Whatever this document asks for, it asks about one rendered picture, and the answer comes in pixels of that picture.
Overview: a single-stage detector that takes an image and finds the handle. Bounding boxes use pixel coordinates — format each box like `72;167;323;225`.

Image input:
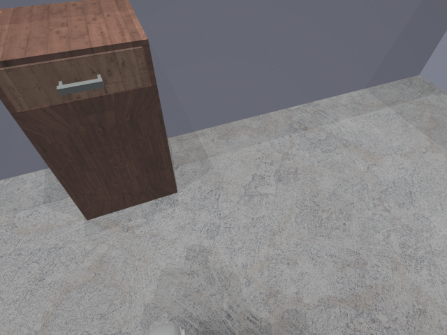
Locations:
57;74;104;96

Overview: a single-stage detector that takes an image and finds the cabinet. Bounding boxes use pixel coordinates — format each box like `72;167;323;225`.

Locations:
0;0;177;220

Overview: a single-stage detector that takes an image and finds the drawer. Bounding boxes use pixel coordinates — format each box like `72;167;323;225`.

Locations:
0;46;150;111

